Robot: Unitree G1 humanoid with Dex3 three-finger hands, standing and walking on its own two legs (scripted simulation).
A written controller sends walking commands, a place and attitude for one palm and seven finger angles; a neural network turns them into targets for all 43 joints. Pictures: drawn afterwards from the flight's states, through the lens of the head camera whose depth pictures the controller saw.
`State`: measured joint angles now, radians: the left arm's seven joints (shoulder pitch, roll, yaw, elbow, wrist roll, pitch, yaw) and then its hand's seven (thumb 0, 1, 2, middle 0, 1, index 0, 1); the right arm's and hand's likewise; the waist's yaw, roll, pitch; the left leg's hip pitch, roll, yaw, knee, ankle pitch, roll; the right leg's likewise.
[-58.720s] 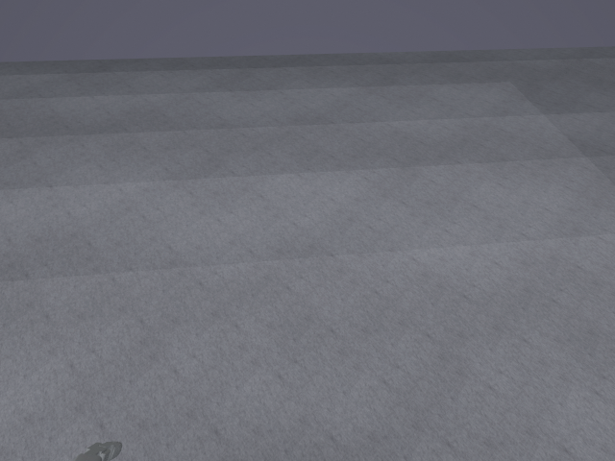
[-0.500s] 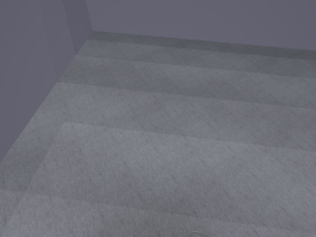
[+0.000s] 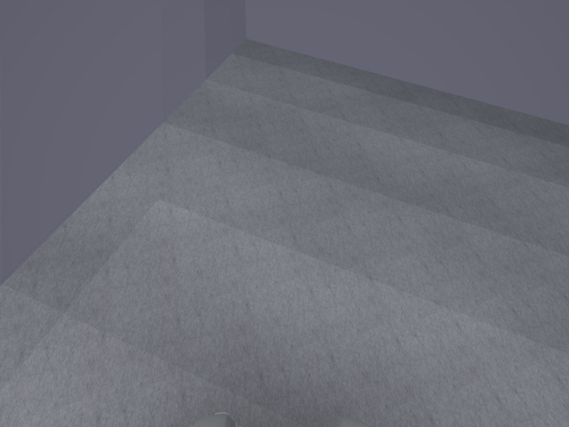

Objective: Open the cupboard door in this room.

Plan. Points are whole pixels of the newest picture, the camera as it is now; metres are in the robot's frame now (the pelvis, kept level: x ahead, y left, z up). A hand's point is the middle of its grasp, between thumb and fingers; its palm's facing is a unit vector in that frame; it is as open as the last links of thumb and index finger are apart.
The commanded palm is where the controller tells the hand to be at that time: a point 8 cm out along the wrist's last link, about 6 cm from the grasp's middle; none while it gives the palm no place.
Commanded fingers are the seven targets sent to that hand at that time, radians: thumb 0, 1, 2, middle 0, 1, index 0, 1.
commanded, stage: turn to face it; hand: left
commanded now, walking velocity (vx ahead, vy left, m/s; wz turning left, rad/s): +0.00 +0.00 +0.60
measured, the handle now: out of the picture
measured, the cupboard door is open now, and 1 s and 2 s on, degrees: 46 46 46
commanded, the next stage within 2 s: none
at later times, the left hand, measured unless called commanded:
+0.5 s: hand out of the picture +0.02 +0.12 -0.14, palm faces +0.33 -0.91 -0.25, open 7.4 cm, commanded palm none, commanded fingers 0.00 0.90 0.90 -0.20 -0.30 -0.20 -0.30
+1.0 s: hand out of the picture +0.01 +0.14 -0.14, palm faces +0.58 -0.76 -0.30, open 7.4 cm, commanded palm none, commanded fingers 0.00 0.90 0.90 -0.20 -0.30 -0.20 -0.30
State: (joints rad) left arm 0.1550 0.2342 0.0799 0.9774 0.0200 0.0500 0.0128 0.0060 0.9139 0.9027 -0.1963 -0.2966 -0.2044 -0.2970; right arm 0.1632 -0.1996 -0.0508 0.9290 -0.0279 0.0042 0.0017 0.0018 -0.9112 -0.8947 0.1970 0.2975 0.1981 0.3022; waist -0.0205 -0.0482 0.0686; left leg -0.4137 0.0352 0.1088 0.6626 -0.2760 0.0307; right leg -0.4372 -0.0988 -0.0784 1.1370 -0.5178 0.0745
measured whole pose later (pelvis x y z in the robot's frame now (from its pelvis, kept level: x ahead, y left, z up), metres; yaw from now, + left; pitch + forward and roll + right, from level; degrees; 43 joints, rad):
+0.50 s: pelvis +0.03 -0.08 +0.02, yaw +19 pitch +0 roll +3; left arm 0.24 0.18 0.03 0.90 0.03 0.00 0.02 0.01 0.90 0.90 -0.20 -0.30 -0.21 -0.30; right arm 0.10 -0.25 -0.08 0.93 -0.01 0.09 0.03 0.01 -0.91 -0.90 0.20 0.30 0.20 0.30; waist 0.00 -0.02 0.12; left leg -0.44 0.03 0.07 0.92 -0.43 -0.07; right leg -0.20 -0.12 -0.22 0.52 -0.32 -0.02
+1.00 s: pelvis +0.05 -0.11 +0.00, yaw +36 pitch +2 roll +1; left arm 0.14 0.25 0.07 0.85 0.02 0.02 0.00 0.01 0.90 0.90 -0.20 -0.30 -0.20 -0.30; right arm 0.17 -0.23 -0.07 0.91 -0.02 0.07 0.02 0.01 -0.91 -0.89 0.20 0.30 0.20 0.30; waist -0.01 0.01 0.08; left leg -0.38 -0.02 -0.10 0.63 -0.31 -0.04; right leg -0.31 -0.05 -0.03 0.60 -0.34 0.04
